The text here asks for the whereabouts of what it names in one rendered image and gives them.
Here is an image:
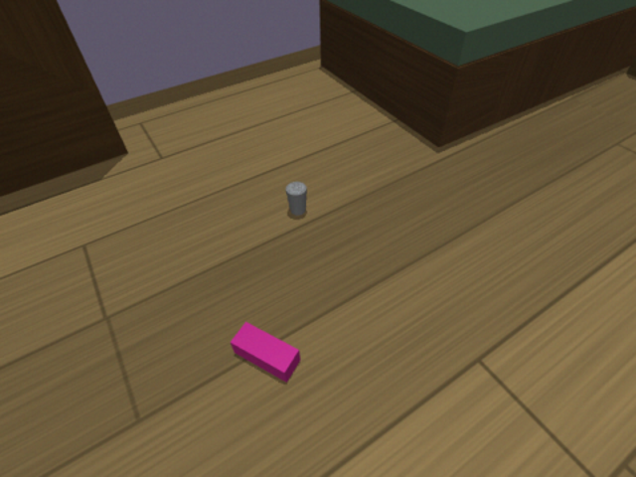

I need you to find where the bed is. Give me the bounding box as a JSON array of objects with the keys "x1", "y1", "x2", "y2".
[{"x1": 320, "y1": 0, "x2": 636, "y2": 148}]

